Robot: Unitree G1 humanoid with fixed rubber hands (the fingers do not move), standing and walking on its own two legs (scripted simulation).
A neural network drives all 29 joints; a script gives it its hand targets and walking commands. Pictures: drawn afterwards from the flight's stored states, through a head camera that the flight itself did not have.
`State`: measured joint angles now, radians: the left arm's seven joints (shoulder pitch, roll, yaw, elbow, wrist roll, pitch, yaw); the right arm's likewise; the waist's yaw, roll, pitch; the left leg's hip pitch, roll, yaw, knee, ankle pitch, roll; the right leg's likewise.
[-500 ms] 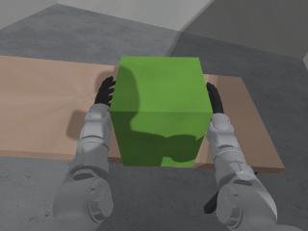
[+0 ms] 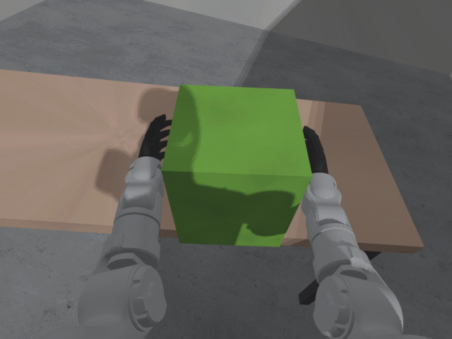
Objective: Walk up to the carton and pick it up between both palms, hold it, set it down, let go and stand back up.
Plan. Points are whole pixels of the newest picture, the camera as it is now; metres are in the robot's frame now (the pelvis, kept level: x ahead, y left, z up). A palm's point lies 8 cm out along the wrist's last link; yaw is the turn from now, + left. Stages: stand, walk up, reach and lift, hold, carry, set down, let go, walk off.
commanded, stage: set down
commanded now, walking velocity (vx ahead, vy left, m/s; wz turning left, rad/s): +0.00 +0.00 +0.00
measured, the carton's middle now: (233, 171) +0.41 -0.02 +0.05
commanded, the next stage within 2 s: none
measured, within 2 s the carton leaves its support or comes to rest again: rests again in 0.54 s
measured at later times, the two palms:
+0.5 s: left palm (154, 160) +0.40 +0.12 +0.08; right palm (319, 177) +0.37 -0.18 +0.08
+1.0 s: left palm (157, 160) +0.41 +0.12 +0.07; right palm (318, 179) +0.37 -0.18 +0.07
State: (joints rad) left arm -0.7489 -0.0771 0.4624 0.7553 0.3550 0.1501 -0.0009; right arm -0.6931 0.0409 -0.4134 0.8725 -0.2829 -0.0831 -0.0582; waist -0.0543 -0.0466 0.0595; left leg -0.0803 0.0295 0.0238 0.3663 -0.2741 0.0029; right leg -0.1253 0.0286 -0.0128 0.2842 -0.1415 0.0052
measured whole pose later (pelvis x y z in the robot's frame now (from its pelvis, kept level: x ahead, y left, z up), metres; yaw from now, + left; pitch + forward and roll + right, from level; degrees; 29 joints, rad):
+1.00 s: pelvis +0.00 +0.00 +0.00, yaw +0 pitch +0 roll -2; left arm -0.73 -0.10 0.50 0.78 0.36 0.05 -0.02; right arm -0.62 0.07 -0.46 0.82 -0.32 -0.15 -0.03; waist -0.05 -0.05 0.06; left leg -0.09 0.03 0.02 0.37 -0.28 0.00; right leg -0.13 0.03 -0.01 0.29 -0.15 0.01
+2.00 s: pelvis -0.06 -0.02 +0.00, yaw +0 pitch +2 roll +0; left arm -0.42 0.18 0.07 0.68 -0.08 0.06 0.06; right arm -0.36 -0.09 -0.09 0.67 0.17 -0.05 -0.09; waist -0.05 -0.04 -0.05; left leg -0.22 0.02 0.02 0.38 -0.19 -0.01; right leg -0.29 0.02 -0.01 0.36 -0.10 -0.02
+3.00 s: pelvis -0.03 +0.00 +0.00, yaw +1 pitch -3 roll -1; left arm 0.39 0.19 -0.04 -0.15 -0.11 0.23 0.08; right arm 0.46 -0.11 -0.02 -0.12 0.19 0.06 -0.04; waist -0.04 -0.04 0.01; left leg -0.09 0.02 0.02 0.38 -0.25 0.00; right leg -0.13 0.02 -0.01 0.30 -0.12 -0.01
